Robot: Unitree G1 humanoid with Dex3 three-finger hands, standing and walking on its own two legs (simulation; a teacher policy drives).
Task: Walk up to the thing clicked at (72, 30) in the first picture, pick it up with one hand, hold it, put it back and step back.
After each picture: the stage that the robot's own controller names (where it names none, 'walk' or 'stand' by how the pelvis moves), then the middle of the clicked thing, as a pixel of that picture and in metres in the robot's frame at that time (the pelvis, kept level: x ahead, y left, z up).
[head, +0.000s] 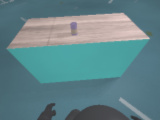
stand; (74, 29) +0.80 +0.23 +0.07
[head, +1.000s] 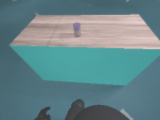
walk; (77, 30) +0.73 +0.22 +0.08
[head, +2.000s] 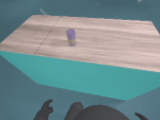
stand; (71, 38) +0.56 +0.20 +0.11
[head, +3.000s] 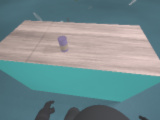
stand; (63, 44) +0.53 +0.26 +0.08
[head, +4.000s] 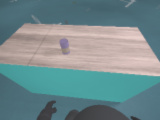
stand; (65, 46) +0.52 +0.25 +0.07
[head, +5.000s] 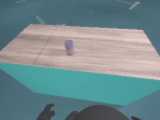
stand; (69, 48) +0.52 +0.21 +0.07
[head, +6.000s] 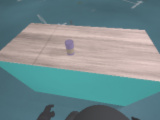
stand; (70, 47) +0.51 +0.21 +0.07
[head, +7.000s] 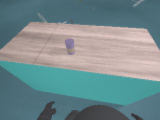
rise first; (70, 47) +0.51 +0.21 +0.07
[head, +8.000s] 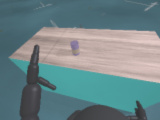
rise first; (75, 48) +0.53 +0.21 +0.07
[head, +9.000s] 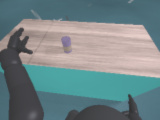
go down; (67, 45) +0.52 +0.20 +0.08
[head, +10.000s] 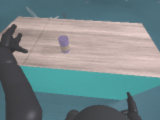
go down; (64, 44) +0.51 +0.20 +0.09
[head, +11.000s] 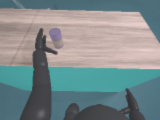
close in; (57, 39) +0.51 +0.22 +0.12
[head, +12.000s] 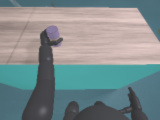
lift; (54, 37) +0.52 +0.22 +0.13
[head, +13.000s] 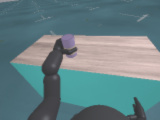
lift; (69, 46) +0.34 +0.16 +0.28
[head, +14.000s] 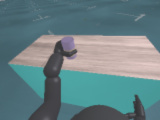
hold; (69, 48) +0.34 +0.16 +0.26
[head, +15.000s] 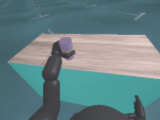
hold; (67, 49) +0.33 +0.17 +0.26
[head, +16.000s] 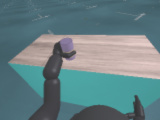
hold; (68, 49) +0.34 +0.17 +0.26
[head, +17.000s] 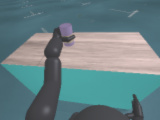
crouch; (67, 35) +0.42 +0.17 +0.30
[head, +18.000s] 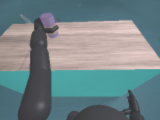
lower; (50, 26) +0.51 +0.22 +0.26
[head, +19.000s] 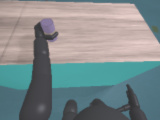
lower; (49, 31) +0.54 +0.22 +0.14
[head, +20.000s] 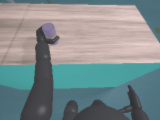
lower; (51, 35) +0.52 +0.22 +0.13
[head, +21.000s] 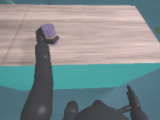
lower; (50, 35) +0.52 +0.23 +0.13
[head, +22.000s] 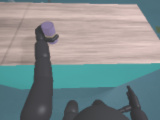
lower; (50, 33) +0.53 +0.23 +0.13
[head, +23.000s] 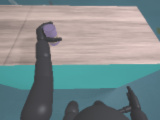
open; (52, 35) +0.52 +0.23 +0.13
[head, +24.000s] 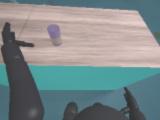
sink last; (55, 36) +0.52 +0.21 +0.12
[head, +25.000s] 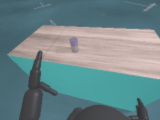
sink last; (74, 45) +0.55 +0.22 +0.10
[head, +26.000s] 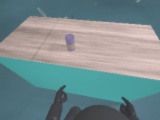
stand; (70, 43) +0.52 +0.21 +0.09
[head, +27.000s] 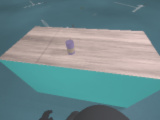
stand; (70, 47) +0.54 +0.22 +0.07
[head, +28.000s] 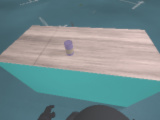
stand; (69, 48) +0.52 +0.22 +0.07
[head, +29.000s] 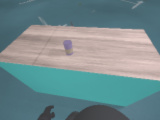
stand; (68, 48) +0.52 +0.23 +0.07
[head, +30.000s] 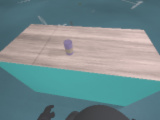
stand; (68, 47) +0.52 +0.22 +0.07
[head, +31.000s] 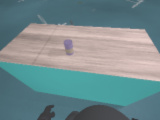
stand; (68, 47) +0.52 +0.22 +0.07
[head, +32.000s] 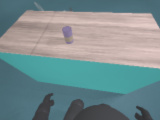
walk; (68, 35) +0.56 +0.22 +0.09
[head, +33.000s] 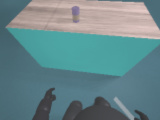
walk; (75, 14) +0.83 +0.20 +0.10
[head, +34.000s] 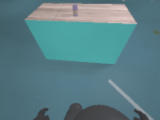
stand; (75, 10) +1.17 +0.32 +0.09
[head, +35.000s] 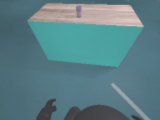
stand; (78, 11) +1.14 +0.23 +0.09
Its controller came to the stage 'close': yes
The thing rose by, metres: 0.21
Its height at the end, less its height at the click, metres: +0.00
